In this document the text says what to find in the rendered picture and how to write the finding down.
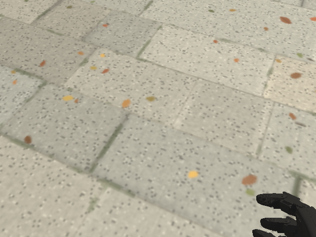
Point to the right robot hand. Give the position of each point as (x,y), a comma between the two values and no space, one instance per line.
(303,226)

